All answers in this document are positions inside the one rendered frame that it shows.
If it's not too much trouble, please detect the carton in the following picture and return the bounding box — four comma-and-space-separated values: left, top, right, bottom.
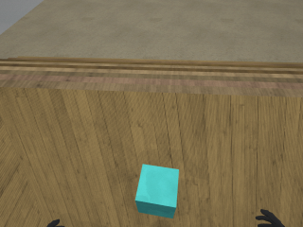
135, 164, 179, 218

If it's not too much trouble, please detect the robot right hand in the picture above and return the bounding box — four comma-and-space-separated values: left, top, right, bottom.
255, 209, 285, 227

